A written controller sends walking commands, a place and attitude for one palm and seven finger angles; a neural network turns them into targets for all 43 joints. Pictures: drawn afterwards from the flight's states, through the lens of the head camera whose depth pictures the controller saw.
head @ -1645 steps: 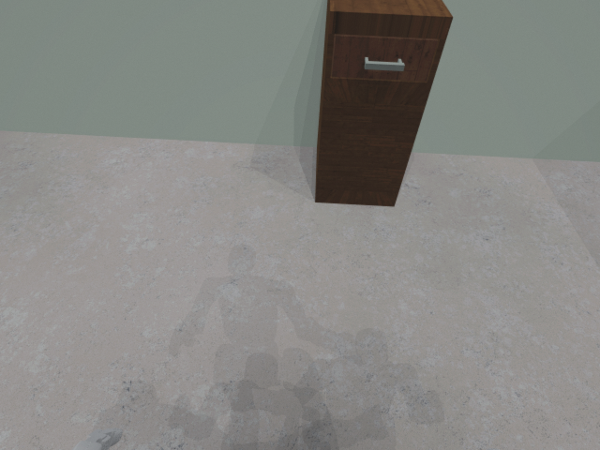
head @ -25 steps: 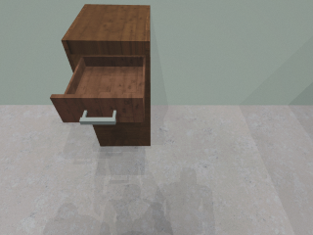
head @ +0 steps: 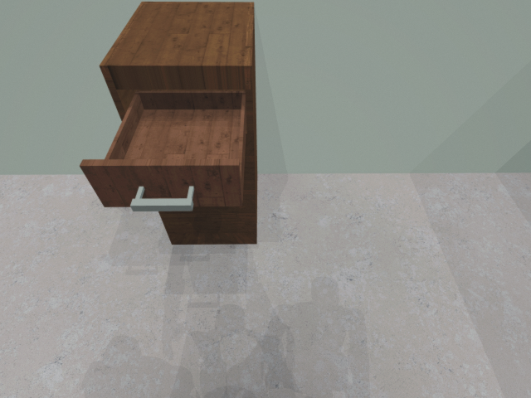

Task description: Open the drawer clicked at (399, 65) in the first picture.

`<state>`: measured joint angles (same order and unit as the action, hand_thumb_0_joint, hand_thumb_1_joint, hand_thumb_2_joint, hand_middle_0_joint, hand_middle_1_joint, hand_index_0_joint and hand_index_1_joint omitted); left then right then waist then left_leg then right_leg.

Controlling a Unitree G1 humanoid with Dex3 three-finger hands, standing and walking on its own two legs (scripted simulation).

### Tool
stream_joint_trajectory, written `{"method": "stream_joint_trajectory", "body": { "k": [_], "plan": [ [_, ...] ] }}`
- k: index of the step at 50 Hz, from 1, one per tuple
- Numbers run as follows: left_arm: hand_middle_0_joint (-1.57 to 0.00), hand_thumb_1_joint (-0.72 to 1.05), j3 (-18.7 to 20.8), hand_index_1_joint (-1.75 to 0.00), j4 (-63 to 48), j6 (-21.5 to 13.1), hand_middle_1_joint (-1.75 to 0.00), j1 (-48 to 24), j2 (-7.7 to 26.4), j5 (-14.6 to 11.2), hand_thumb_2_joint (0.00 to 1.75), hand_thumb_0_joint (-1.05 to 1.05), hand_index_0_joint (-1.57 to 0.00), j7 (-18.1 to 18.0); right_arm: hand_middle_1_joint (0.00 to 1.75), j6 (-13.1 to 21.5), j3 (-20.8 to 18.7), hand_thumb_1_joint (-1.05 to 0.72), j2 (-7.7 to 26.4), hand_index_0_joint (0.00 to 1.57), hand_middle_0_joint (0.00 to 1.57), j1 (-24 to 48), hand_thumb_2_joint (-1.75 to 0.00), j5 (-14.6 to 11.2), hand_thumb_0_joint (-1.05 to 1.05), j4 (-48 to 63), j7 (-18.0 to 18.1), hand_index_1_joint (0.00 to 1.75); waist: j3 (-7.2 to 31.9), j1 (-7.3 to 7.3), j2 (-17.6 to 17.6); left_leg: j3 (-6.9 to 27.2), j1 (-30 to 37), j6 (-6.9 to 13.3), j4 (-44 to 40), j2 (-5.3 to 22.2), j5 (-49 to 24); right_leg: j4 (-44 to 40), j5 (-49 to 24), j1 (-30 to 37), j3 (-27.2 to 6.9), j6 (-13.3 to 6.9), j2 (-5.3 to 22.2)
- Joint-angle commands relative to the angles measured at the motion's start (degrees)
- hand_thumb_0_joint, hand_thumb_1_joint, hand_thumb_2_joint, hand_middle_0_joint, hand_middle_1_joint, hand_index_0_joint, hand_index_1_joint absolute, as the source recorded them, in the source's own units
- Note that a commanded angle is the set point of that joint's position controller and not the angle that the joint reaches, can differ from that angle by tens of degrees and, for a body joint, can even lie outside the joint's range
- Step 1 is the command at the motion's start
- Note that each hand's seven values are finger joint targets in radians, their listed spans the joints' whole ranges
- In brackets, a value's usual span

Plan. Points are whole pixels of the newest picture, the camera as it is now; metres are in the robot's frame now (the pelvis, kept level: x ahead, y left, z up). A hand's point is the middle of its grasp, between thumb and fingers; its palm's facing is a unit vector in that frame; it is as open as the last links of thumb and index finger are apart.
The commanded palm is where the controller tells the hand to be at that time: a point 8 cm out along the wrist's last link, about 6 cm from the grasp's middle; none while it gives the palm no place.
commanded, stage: look to check the result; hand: left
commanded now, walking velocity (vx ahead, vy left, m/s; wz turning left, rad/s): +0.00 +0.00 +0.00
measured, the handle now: (164, 197) +0.52 +0.26 -0.07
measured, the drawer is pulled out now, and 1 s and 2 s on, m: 0.29 0.29 0.29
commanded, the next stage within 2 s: stand and wait in 0.12 s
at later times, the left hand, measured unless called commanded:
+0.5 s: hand out of the picture +0.03 +0.18 -0.17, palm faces +0.01 -0.97 -0.23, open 7.3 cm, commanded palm none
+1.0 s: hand out of the picture +0.06 +0.20 -0.17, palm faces +0.00 -0.96 -0.27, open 7.3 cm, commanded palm none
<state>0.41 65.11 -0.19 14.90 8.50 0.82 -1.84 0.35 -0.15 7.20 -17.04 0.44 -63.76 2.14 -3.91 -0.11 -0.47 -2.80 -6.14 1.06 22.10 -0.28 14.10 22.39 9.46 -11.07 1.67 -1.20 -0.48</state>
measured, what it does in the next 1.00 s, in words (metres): stands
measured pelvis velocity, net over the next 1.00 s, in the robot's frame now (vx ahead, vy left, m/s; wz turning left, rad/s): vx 0.01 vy -0.01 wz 0.00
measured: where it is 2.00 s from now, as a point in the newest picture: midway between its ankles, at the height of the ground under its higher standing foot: outside the picture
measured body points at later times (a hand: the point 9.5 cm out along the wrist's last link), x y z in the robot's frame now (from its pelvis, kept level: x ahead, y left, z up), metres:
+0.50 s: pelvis +0.01 -0.01 +0.00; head +0.03 -0.01 +0.45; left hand +0.03 +0.23 -0.15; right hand +0.00 -0.24 -0.16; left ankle -0.02 +0.11 -0.74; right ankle +0.03 -0.11 -0.74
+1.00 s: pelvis +0.01 -0.01 +0.00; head +0.04 -0.01 +0.45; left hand +0.06 +0.25 -0.15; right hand +0.04 -0.26 -0.15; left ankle -0.02 +0.11 -0.74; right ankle +0.03 -0.11 -0.74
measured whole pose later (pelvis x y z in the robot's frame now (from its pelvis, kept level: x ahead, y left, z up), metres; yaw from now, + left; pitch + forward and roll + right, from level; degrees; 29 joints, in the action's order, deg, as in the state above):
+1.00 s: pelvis +0.01 -0.01 +0.00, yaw +0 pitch -1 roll +0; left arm 1.1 64.6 -0.8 9.1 13.3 0.8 -1.0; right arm 0.3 -0.6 12.7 -11.8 0.7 -63.9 1.6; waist -4.2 -0.3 -0.5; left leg -2.6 -4.1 0.0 18.7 0.8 13.5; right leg 19.4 9.1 -9.2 1.9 -2.1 -1.6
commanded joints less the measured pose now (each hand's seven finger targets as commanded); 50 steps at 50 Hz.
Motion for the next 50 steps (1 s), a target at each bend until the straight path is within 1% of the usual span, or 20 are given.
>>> {"method": "stream_joint_trajectory", "body": {
  "k": [1,5,6,7,9,15,16,17,20,23,27,30,31,34,36,39,43,45,46,50],
  "plan": [
    [-0.20,0.90,1.5,-0.30,-1.2,-0.9,-0.30,3.5,6.6,0.0,0.90,0.00,-0.20,-0.6,0.30,0.4,-1.4,-0.90,5.7,0.20,0.20,-5.0,-0.90,0.0,0.00,0.6,0.4,0.30,-0.8,-0.41,-0.3,5.4,-2.6,1.0,-5.1,6.2,-4.9,-4.3,-3.6,0.8,-5.4,-1.3,5.7],
    [-0.20,0.90,1.6,-0.30,-1.3,-0.9,-0.30,3.1,7.1,0.1,0.90,0.00,-0.20,-0.5,0.30,0.4,-1.5,-0.90,6.5,0.20,0.20,-4.0,-0.90,-0.1,0.00,0.9,0.4,0.30,-0.7,-0.26,0.1,5.1,-1.9,0.8,-5.1,6.3,-5.7,-4.2,-4.7,0.5,-5.7,-1.3,5.6],
    [-0.20,0.90,1.6,-0.30,-1.3,-0.9,-0.30,2.5,7.1,0.0,0.90,0.00,-0.20,-0.5,0.30,0.3,-1.4,-0.90,6.5,0.20,0.20,-4.2,-0.90,0.0,0.00,0.7,0.4,0.30,-0.9,-0.51,0.1,5.2,-2.3,0.8,-5.4,6.4,-5.3,-4.5,-4.3,1.0,-5.6,-1.3,5.7],
    [-0.20,0.90,1.6,-0.30,-1.3,-0.9,-0.30,2.2,7.3,0.0,0.90,0.00,-0.20,-0.5,0.30,0.4,-1.4,-0.90,6.6,0.20,0.20,-3.9,-0.90,0.1,0.00,0.6,0.4,0.30,-1.0,-0.36,-0.7,5.3,-2.5,0.8,-5.5,6.2,-5.3,-4.4,-4.3,1.0,-5.8,-1.3,5.7],
    [-0.20,0.90,1.6,-0.30,-1.3,-0.9,-0.30,1.9,7.7,0.0,0.90,0.00,-0.20,-0.4,0.30,0.3,-1.4,-0.90,7.0,0.20,0.20,-3.7,-0.90,0.1,0.00,0.8,0.4,0.30,-1.5,-0.37,0.1,5.1,-2.8,0.7,-5.8,6.3,-4.3,-4.8,-3.5,1.0,-5.8,-1.3,5.7],
    [-0.20,0.90,1.9,-0.30,-1.5,-1.0,-0.30,1.6,8.5,0.0,0.90,0.00,-0.20,-0.4,0.30,0.2,-1.7,-0.90,7.7,0.20,0.20,-2.7,-0.90,0.0,0.00,0.9,0.2,0.30,-0.7,-0.26,0.4,5.1,-1.7,0.7,-5.5,6.2,-4.1,-5.5,-2.5,0.6,-6.3,-1.4,5.7],
    [-0.20,0.90,1.8,-0.30,-1.6,-1.0,-0.30,1.1,8.5,0.0,0.90,0.00,-0.20,-0.3,0.30,0.2,-1.6,-0.90,7.9,0.20,0.20,-2.8,-0.90,0.2,0.00,0.8,0.2,0.30,-0.3,-0.46,-0.2,5.0,-1.7,0.7,-5.6,6.3,-4.1,-5.6,-2.7,1.2,-6.3,-1.4,5.9],
    [-0.20,0.90,1.8,-0.30,-1.7,-1.0,-0.30,0.6,8.7,0.0,0.90,0.00,-0.20,-0.3,0.30,0.2,-1.6,-0.90,8.0,0.20,0.20,-2.7,-0.90,0.2,0.00,0.7,0.2,0.30,-0.5,-0.43,-0.7,5.1,-2.1,0.7,-5.8,6.2,-4.2,-5.5,-3.0,1.5,-6.4,-1.4,5.8],
    [-0.20,0.90,2.0,-0.30,-1.7,-1.2,-0.30,0.7,9.3,0.0,0.90,0.00,-0.20,-0.3,0.30,0.3,-1.8,-0.90,8.6,0.20,0.20,-2.1,-0.90,0.0,0.00,1.0,0.2,0.30,1.2,-0.31,0.1,5.0,-0.8,0.6,-5.4,6.5,-5.5,-5.2,-5.2,1.9,-6.5,-1.6,5.8],
    [-0.20,0.90,2.0,-0.30,-1.8,-1.2,-0.30,-0.4,9.7,-0.1,0.90,0.00,-0.20,-0.3,0.30,0.4,-1.8,-0.90,9.1,0.20,0.20,-1.8,-0.90,0.2,0.00,0.8,0.2,0.30,0.5,-0.39,0.3,5.0,-1.5,0.5,-5.9,6.5,-5.9,-5.1,-6.0,2.5,-6.3,-1.6,5.9],
    [-0.20,0.90,2.1,-0.30,-1.8,-1.2,-0.30,-0.9,10.3,-0.1,0.90,0.00,-0.20,-0.2,0.30,0.3,-1.8,-0.90,9.4,0.20,0.20,-1.2,-0.90,0.2,0.00,0.8,0.2,0.30,0.2,-0.37,-0.8,5.1,-1.5,0.5,-6.0,6.5,-5.6,-5.5,-5.5,2.5,-6.5,-1.6,6.0],
    [-0.20,0.90,2.2,-0.30,-1.9,-1.2,-0.30,-0.6,10.6,0.0,0.90,0.00,-0.20,-0.2,0.30,0.2,-2.0,-0.90,10.1,0.20,0.20,-0.6,-0.90,0.1,0.00,1.0,0.2,0.30,-0.2,-0.23,0.8,5.1,-0.9,0.6,-6.1,6.6,-4.9,-6.0,-4.3,1.4,-6.8,-1.6,5.9],
    [-0.20,0.90,2.2,-0.30,-2.0,-1.2,-0.30,-1.4,10.8,-0.1,0.90,0.00,-0.20,-0.2,0.30,0.2,-1.9,-0.90,10.2,0.20,0.20,-0.9,-0.90,0.2,0.00,0.8,0.1,0.30,0.0,-0.49,0.2,5.1,-1.3,0.5,-6.2,6.7,-4.5,-6.1,-3.7,2.1,-6.7,-1.5,5.9],
    [-0.20,0.90,2.3,-0.30,-2.2,-1.4,-0.30,-2.0,11.5,-0.1,0.90,0.00,-0.20,-0.1,0.30,0.5,-1.9,-0.90,10.9,0.20,0.20,-0.3,-0.90,0.2,0.00,0.9,0.1,0.30,1.8,-0.35,-0.6,5.1,-0.8,0.4,-6.3,6.7,-6.1,-5.6,-6.2,3.4,-6.7,-1.7,6.1],
    [-0.20,0.90,2.5,-0.30,-2.2,-1.5,-0.30,-2.2,11.8,-0.1,0.90,0.00,-0.20,-0.2,0.30,0.5,-2.0,-0.90,11.2,0.20,0.20,0.2,-0.90,0.2,0.00,1.1,0.2,0.30,2.4,-0.45,-0.3,5.1,0.0,0.4,-5.9,6.9,-7.5,-5.4,-8.5,3.8,-6.4,-1.7,6.3],
    [-0.20,0.90,2.5,-0.30,-2.4,-1.5,-0.30,-3.0,12.4,-0.1,0.90,0.00,-0.20,-0.1,0.30,0.5,-2.1,-0.90,11.9,0.20,0.20,0.9,-0.90,0.2,0.00,1.3,0.1,0.30,2.1,-0.51,0.1,5.2,-0.1,0.3,-6.3,6.9,-7.2,-5.5,-8.4,3.7,-6.6,-1.7,6.2],
    [-0.20,0.90,2.5,-0.30,-2.4,-1.5,-0.30,-3.6,13.0,-0.1,0.90,0.00,-0.20,0.0,0.30,0.5,-2.0,-0.90,12.4,0.20,0.20,1.8,-0.90,0.2,0.00,1.2,0.0,0.30,1.5,-0.37,-0.8,5.2,-0.5,0.3,-6.8,7.0,-7.4,-5.5,-8.6,3.7,-6.5,-1.6,6.4],
    [-0.20,0.90,2.6,-0.30,-2.5,-1.6,-0.30,-3.5,13.2,0.0,0.90,0.00,-0.20,0.0,0.30,0.6,-2.2,-0.90,12.9,0.20,0.20,2.3,-0.90,0.1,0.00,1.6,0.1,0.30,2.2,-0.35,0.4,5.3,0.7,0.4,-6.6,7.2,-8.2,-5.5,-9.2,3.4,-6.7,-1.7,6.2],
    [-0.20,0.90,2.6,-0.30,-2.6,-1.5,-0.30,-4.3,13.4,0.0,0.90,0.00,-0.20,0.0,0.30,0.6,-2.1,-0.90,13.1,0.20,0.20,2.1,-0.90,0.2,0.00,1.5,0.0,0.30,2.2,-0.47,-0.6,5.3,0.2,0.3,-6.7,7.2,-8.3,-5.6,-9.2,4.2,-6.4,-1.6,6.4],
    [-0.20,0.90,2.7,-0.30,-2.8,-1.7,-0.30,-4.5,14.2,0.0,0.90,0.00,-0.20,0.1,0.30,0.7,-2.3,-0.90,14.1,0.20,0.20,3.4,-0.90,0.1,0.00,1.9,0.0,0.30,3.3,-0.33,0.0,5.3,1.7,0.3,-6.8,7.3,-9.4,-5.4,-10.6,4.0,-6.6,-1.7,6.4]
  ]
}}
